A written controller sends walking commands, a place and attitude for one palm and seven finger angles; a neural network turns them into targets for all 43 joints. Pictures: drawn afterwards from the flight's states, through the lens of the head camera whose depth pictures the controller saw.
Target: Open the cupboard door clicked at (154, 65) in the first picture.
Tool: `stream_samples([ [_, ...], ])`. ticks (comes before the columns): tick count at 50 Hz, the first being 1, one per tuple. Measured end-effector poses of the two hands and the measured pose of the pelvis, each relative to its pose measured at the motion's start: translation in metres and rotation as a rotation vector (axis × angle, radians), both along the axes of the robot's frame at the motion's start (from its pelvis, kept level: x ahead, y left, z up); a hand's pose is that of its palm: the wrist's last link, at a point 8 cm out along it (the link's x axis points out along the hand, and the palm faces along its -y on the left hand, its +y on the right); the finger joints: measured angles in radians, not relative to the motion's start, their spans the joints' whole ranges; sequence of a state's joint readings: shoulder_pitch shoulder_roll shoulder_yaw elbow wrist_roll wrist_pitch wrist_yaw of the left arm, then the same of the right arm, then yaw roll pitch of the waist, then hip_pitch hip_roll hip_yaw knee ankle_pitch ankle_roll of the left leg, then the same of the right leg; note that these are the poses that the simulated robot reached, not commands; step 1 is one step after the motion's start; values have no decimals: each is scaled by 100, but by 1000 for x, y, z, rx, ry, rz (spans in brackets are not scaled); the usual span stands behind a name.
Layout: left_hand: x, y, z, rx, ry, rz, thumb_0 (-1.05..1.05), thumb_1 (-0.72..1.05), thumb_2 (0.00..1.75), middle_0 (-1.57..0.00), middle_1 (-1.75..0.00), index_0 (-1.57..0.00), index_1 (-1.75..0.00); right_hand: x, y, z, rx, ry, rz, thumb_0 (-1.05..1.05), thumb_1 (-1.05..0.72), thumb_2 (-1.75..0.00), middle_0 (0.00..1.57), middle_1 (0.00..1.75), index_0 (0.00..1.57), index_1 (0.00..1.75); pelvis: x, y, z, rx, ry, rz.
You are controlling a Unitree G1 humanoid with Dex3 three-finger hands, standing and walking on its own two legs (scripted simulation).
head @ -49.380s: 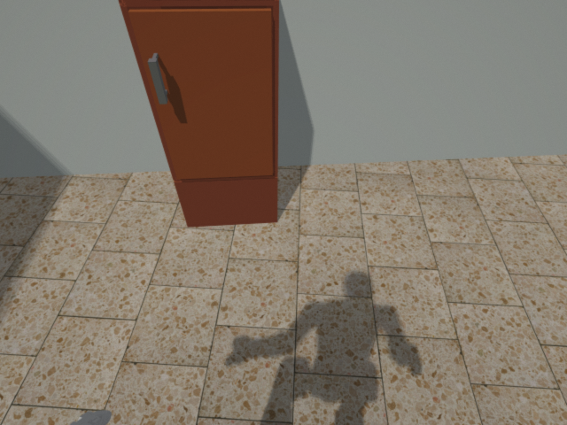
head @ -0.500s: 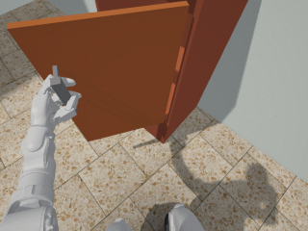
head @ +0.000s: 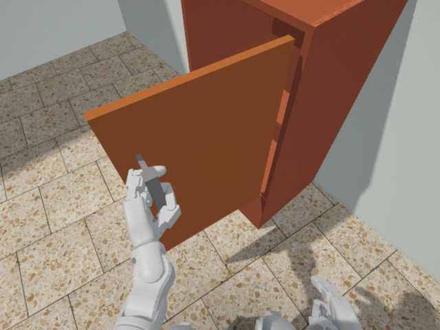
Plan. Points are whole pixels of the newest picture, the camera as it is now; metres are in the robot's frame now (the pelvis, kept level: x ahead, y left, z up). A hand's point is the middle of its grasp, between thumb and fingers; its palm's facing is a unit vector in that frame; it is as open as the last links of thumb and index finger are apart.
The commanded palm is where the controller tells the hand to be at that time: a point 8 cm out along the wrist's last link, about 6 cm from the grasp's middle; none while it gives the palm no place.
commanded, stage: pull the door open along its arc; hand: left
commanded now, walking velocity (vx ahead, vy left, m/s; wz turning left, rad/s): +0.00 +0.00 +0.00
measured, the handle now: (152, 185) +0.37 +0.15 +0.04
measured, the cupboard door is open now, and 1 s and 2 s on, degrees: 82 92 93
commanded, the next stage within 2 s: open thumb and fingers to let go in 0.16 s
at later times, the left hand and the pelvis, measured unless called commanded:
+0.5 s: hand (196, 224) +0.29 +0.06 +0.04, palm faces +0.40 -0.92 -0.04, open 7.1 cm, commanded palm +0.24 +0.10 +0.04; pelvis -0.02 -0.02 -0.01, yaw +2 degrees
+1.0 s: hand (195, 222) +0.29 +0.06 +0.04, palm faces +0.37 -0.93 -0.01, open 14.6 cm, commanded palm +0.25 +0.10 +0.04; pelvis -0.03 -0.01 -0.01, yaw +1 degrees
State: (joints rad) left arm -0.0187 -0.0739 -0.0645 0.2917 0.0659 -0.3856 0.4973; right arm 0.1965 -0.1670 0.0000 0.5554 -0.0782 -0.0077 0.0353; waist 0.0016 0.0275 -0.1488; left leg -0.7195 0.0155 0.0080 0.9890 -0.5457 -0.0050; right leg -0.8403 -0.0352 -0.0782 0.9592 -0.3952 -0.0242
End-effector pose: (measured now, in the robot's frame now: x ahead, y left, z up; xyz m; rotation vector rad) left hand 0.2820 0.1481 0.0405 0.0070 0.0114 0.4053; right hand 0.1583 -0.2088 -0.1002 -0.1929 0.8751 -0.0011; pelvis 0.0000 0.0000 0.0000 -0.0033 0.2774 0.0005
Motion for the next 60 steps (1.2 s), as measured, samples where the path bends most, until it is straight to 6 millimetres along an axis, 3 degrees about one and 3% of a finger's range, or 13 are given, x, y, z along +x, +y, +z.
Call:
stream_samples([
  [12,-39,-43,3,15,26,-46,3,68,74,-31,-132,-34,-133,-1,-19,2,-12,-44,6,1,-91,-90,20,30,20,29,-1,-14,-1,9,-19,13],
  [22,-33,-45,1,26,18,11,2,60,76,-36,-132,-36,-132,6,-22,-4,-17,-73,32,1,-91,-90,20,30,20,29,-13,-23,-6,18,-24,28],
  [28,-34,-46,4,24,5,2,2,36,67,-35,-130,-35,-129,1,-21,-4,-9,-80,32,1,-91,-90,20,30,20,29,-18,-24,-6,21,-31,29],
  [38,-32,-44,3,15,-3,-14,1,-23,42,-33,-123,-31,-122,-17,-22,-5,-25,-56,13,1,-91,-90,20,30,20,29,-26,-19,-6,21,-39,23],
  [46,-29,-43,3,14,-11,-19,0,-44,33,-29,-102,-27,-101,-27,-19,-7,-37,-35,6,1,-91,-90,20,30,20,29,-30,-12,-6,18,-40,18],
  [60,-31,-39,2,22,-17,-43,-1,-50,30,-43,-63,-39,-69,-24,0,-8,-27,-40,32,1,-91,-90,20,30,20,29,-34,0,-8,10,-41,19],
])
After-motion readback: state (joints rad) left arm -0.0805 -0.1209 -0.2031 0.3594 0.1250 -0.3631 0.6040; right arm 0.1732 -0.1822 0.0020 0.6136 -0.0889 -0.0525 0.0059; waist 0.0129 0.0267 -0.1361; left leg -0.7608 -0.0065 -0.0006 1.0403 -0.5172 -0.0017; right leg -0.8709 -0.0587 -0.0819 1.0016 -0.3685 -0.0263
